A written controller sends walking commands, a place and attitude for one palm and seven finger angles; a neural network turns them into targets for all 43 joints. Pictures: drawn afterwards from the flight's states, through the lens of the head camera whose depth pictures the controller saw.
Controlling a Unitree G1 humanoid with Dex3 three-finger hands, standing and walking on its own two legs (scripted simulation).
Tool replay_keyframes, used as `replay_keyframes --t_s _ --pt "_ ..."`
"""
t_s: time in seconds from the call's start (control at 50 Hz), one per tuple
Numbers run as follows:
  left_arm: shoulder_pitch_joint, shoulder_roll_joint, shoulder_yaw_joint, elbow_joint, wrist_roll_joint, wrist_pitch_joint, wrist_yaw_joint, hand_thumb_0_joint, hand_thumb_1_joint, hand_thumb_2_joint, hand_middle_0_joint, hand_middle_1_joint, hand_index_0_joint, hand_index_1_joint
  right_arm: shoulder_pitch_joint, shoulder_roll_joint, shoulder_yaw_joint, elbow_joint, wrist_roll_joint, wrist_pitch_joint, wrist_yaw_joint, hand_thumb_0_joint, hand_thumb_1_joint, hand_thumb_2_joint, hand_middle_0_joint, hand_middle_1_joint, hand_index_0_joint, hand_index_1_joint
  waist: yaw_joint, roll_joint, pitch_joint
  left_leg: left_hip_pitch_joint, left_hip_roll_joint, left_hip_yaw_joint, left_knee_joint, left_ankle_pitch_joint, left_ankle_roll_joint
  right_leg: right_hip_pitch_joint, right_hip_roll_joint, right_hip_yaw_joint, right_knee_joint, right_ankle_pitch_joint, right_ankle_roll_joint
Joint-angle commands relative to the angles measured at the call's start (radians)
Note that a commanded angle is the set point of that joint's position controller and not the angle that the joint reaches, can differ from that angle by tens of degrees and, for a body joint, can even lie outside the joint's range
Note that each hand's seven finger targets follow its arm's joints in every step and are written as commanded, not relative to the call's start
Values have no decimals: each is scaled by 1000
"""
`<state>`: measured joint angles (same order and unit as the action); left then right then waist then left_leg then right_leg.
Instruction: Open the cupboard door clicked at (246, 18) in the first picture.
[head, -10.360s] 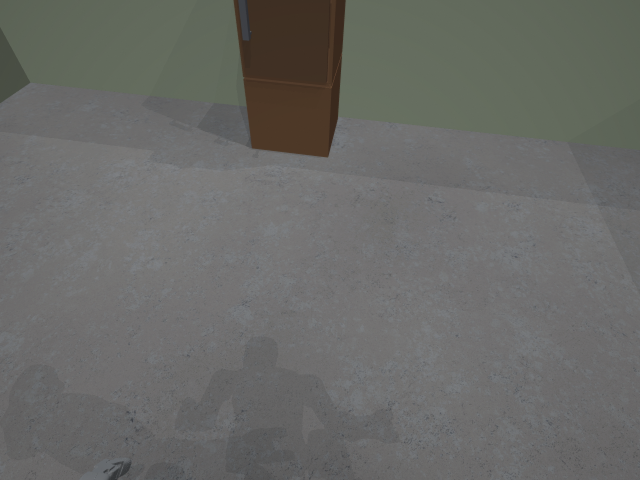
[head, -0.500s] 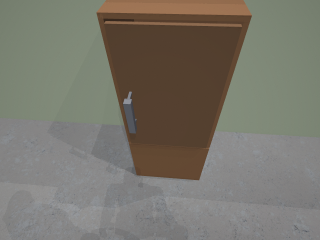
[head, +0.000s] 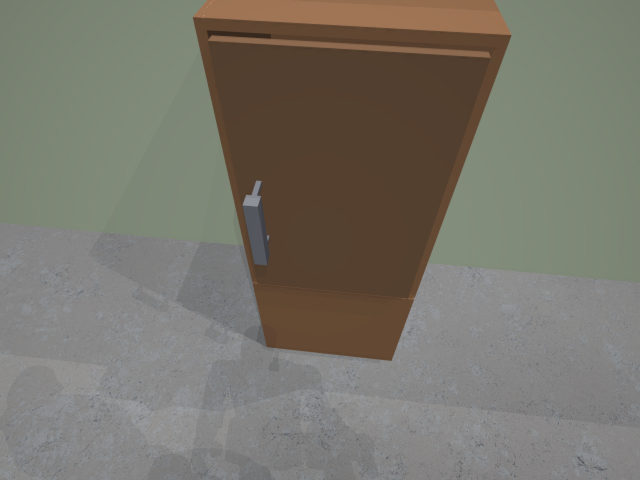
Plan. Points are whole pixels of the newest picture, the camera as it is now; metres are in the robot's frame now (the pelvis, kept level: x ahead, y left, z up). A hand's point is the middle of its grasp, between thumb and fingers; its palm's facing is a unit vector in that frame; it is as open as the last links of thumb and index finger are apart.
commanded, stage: look again from close up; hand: left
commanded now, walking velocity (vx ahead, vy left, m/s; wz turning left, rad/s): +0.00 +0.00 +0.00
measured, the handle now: (260, 223) +0.57 +0.16 -0.08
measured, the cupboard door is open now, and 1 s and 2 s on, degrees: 0 0 0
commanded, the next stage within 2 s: raise the hand with hooked fingers in 0.48 s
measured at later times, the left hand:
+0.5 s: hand out of the picture +0.02 +0.19 -0.17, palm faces +0.02 -0.97 -0.23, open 7.4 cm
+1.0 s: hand out of the picture +0.13 +0.19 -0.09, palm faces -0.08 -1.00 +0.00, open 8.5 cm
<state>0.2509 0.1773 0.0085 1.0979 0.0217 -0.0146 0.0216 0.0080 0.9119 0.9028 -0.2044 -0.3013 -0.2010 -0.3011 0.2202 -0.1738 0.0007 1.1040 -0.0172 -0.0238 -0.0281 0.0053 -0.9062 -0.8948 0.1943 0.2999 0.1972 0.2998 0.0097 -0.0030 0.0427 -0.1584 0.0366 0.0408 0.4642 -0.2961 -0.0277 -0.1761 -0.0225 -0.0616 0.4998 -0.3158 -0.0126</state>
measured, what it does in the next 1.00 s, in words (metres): lowers itself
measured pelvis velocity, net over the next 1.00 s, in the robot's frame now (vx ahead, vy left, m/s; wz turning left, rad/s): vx -0.07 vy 0.00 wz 0.01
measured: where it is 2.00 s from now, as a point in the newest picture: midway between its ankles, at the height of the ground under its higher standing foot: outside the picture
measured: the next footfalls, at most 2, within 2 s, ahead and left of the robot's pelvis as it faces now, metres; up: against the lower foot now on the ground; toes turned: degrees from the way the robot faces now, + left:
none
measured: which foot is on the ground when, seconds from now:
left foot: down 0.00-1.00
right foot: down 0.00-1.00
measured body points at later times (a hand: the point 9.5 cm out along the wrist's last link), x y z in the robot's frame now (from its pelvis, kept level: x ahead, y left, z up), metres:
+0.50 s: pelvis -0.01 +0.00 +0.00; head +0.01 +0.00 +0.45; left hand +0.02 +0.24 -0.15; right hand +0.02 -0.24 -0.16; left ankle -0.03 +0.14 -0.74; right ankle -0.03 -0.11 -0.74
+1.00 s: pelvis -0.07 +0.00 -0.09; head -0.01 +0.02 +0.35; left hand +0.13 +0.25 -0.08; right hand +0.16 -0.26 -0.12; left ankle -0.03 +0.14 -0.74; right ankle -0.03 -0.11 -0.74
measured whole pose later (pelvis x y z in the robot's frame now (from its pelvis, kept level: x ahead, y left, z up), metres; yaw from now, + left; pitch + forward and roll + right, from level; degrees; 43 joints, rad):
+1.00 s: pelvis -0.07 +0.00 -0.09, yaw +0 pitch +14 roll +1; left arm 0.30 0.21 0.22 0.34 -0.29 -0.61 -0.49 0.01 0.61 0.78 -0.23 -0.49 -0.22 -0.49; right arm 0.14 -0.28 -0.07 0.51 0.02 -0.29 -0.01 0.01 -0.90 -0.89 0.20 0.30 0.20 0.30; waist 0.01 -0.06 -0.12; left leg -0.90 0.05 0.02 1.17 -0.51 -0.03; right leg -0.91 -0.04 -0.05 1.19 -0.52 -0.02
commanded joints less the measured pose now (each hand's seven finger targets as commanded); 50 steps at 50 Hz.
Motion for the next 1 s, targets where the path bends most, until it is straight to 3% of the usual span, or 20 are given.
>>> replay_keyframes --t_s 0.0,0.54,0.56,0.58,0.6,0.62,0.64,0.66,0.68,0.7,0.72,0.74,0.78,0.8,0.82,0.84,0.86,0.9,0.92,0.98 --pt "41 140 25 -35 -5 -16 10 0 900 900 -200 -300 -200 -300 48 -111 -15 -28 3 -11 -8 0 -900 -900 200 300 200 300 -1 5 -31 -11 66 -51 -55 278 50 23 -100 85 -78 326 -30" --pt "13 169 25 -38 -7 -15 5 0 900 900 -200 -300 -200 -300 29 -135 -14 -14 2 -9 -4 0 -900 -900 200 300 200 300 3 -8 -9 -23 66 -63 -86 231 46 16 -103 90 -117 253 -30" --pt "127 123 16 4 -3 -31 49 0 900 900 -200 -300 -200 -300 -38 -129 -21 -77 14 -10 5 0 -900 -900 200 300 200 300 31 -6 6 -86 65 -3 139 230 14 11 -169 167 -117 696 9" --pt "-638 394 202 -1496 -202 -260 30 0 877 890 -202 -315 -202 -315 4 -264 -43 -396 64 -166 -37 0 -900 -900 200 300 200 300 -81 180 -464 154 -42 -13 -12 410 56 119 -70 72 -15 662 -26" --pt "-97 301 180 -1157 -118 -205 45 0 853 880 -203 -330 -203 -330 -58 -180 -24 -346 41 -248 -72 0 -900 -900 200 300 200 300 19 323 -439 235 -17 16 -15 591 73 81 -9 43 35 481 -39" --pt "-94 227 154 -1079 -155 -170 85 0 830 870 -205 -345 -205 -345 -57 -189 -37 -292 54 -269 -77 0 -900 -900 200 300 200 300 -10 272 -340 126 -7 -3 12 492 40 -3 -1 -15 8 302 -31" --pt "172 -23 27 -884 -178 -91 61 0 807 860 -207 -360 -207 -360 -28 -143 -38 -293 70 -263 -68 0 -900 -900 200 300 200 300 -37 118 -209 55 0 -12 13 446 51 -74 2 -36 -2 298 -11" --pt "-68 41 76 -1048 -203 -133 37 0 783 850 -208 -375 -208 -375 -53 -192 -49 -377 63 -275 -62 0 -900 -900 200 300 200 300 -61 23 -83 -52 -16 -46 39 350 47 -133 -1 -42 13 296 2" --pt "-43 102 151 -991 -197 -186 5 0 760 840 -210 -390 -210 -390 -32 -208 -78 -388 49 -280 -65 0 -900 -900 200 300 200 300 -74 -98 -91 -93 -22 -34 81 276 52 -208 8 -50 24 236 11" --pt "19 77 167 -873 -197 -245 -31 0 737 830 -212 -405 -212 -405 -34 -204 -83 -407 36 -284 -62 0 -900 -900 200 300 200 300 -63 -186 -15 -202 -32 -38 122 188 49 -302 14 -57 50 146 18" --pt "127 68 194 -745 -202 -294 -76 0 713 820 -213 -420 -213 -420 -38 -203 -87 -441 38 -286 -49 0 -900 -900 200 300 200 300 -29 -203 22 -294 -45 -41 166 127 41 -353 13 -53 89 80 11" --pt "175 20 176 -710 -221 -361 -131 0 690 810 -215 -435 -215 -435 -51 -193 -83 -475 33 -288 -35 0 -900 -900 200 300 200 300 -5 -267 1 -372 -51 -41 212 71 33 -402 14 -48 146 13 10" --pt "249 5 179 -717 -256 -506 -252 0 643 790 -218 -465 -218 -465 -81 -192 -97 -542 22 -305 -8 0 -900 -900 200 300 200 300 44 -250 -99 -479 -64 -20 321 21 23 -445 14 -17 261 -23 -1" --pt "263 16 182 -726 -274 -569 -316 0 620 780 -220 -480 -220 -480 -93 -195 -100 -574 24 -310 5 0 -900 -900 200 300 200 300 55 -207 -156 -523 -71 -10 373 12 20 -451 10 3 310 -14 -6" --pt "258 66 230 -695 -283 -618 -382 0 597 770 -222 -495 -222 -495 -80 -199 -108 -597 30 -311 21 0 -900 -900 200 300 200 300 69 -117 -199 -549 -75 -9 423 35 14 -448 3 29 367 29 -21" --pt "202 98 238 -751 -296 -669 -446 0 573 760 -223 -510 -223 -510 -93 -205 -106 -627 29 -316 30 0 -900 -900 200 300 200 300 61 -59 -264 -585 -78 -5 478 35 14 -462 -6 49 414 48 -24" --pt "138 163 279 -790 -308 -707 -499 0 550 750 -225 -525 -225 -525 -99 -210 -107 -651 33 -321 31 0 -900 -900 200 300 200 300 48 -47 -313 -638 -76 -6 532 17 16 -483 -13 83 446 28 -23" --pt "83 211 333 -871 -336 -702 -532 0 503 730 -228 -555 -228 -555 -114 -211 -108 -708 40 -315 20 0 -900 -900 200 300 200 300 60 -22 -400 -700 -74 7 595 -32 32 -516 -12 127 476 -75 -16" --pt "24 246 363 -940 -361 -687 -530 0 480 720 -230 -570 -230 -570 -108 -213 -107 -726 38 -308 13 0 -900 -900 200 300 200 300 62 18 -407 -711 -70 -4 614 -55 34 -547 -6 137 488 -141 -19" --pt "-110 229 344 -1167 -402 -667 -490 0 410 690 -235 -615 -235 -615 -94 -198 -90 -757 43 -300 -10 0 -900 -900 200 300 200 300 22 103 -429 -691 -49 -20 641 -124 47 -610 6 141 480 -258 -13"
